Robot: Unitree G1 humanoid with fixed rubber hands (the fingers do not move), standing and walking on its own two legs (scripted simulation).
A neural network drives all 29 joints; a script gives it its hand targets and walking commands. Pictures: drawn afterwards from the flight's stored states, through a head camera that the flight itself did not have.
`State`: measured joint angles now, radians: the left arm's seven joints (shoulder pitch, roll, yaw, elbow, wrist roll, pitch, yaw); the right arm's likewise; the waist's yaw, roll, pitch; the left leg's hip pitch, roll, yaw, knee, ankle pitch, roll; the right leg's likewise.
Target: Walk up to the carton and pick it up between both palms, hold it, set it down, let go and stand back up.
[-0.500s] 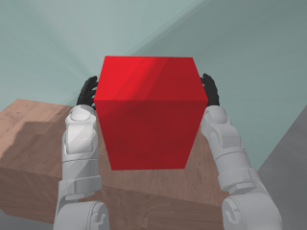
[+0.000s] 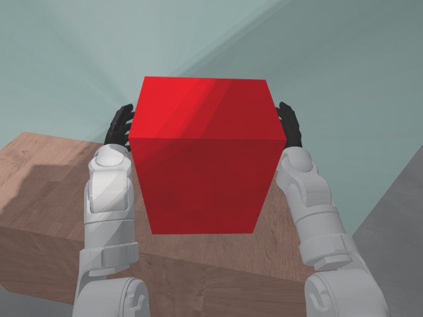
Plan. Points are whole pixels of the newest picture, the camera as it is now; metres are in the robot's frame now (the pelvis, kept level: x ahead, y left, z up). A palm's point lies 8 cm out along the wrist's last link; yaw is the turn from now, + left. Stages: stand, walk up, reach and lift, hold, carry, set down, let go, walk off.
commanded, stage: hold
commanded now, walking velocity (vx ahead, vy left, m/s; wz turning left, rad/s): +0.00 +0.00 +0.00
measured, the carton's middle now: (204, 163) +0.38 +0.00 +0.14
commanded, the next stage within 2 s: set down in 0.24 s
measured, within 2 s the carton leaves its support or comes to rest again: neither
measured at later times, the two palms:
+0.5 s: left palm (117, 150) +0.35 +0.15 +0.20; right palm (292, 147) +0.35 -0.15 +0.20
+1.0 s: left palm (136, 172) +0.38 +0.14 +0.12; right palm (287, 164) +0.37 -0.17 +0.14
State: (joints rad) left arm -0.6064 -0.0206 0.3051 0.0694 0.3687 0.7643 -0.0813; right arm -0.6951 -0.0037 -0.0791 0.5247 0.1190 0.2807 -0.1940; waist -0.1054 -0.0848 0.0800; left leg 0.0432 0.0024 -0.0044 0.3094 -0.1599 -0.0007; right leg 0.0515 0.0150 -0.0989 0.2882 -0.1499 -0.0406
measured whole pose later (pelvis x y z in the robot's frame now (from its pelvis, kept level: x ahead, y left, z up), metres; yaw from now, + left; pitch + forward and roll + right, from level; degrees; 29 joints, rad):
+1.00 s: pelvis +0.02 -0.01 +0.00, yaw +1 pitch -7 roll +0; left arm -0.41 -0.03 0.19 0.17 0.28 0.42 0.00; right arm -0.50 0.00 -0.09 0.56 0.06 -0.12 -0.15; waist -0.10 -0.09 0.11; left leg 0.00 0.02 -0.02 0.32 -0.19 -0.02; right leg 0.02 0.02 -0.13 0.28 -0.18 -0.05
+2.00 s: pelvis +0.03 -0.01 +0.00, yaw -1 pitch -2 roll +0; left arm -0.43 -0.10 0.26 0.47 0.31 0.19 0.04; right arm -0.54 -0.01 -0.20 0.81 -0.06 -0.23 -0.10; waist -0.06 -0.04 0.04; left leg -0.08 0.03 0.02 0.28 -0.17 -0.02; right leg -0.08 0.03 -0.10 0.26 -0.15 -0.05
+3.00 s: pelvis +0.03 -0.01 +0.00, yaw -2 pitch +7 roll +0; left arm -0.49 -0.09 0.31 0.80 0.31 -0.12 0.09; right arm -0.57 0.02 -0.37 0.96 -0.22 -0.36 -0.06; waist -0.07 -0.01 -0.03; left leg -0.27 0.03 0.04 0.32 -0.17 -0.01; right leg -0.28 0.03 -0.08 0.30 -0.14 -0.05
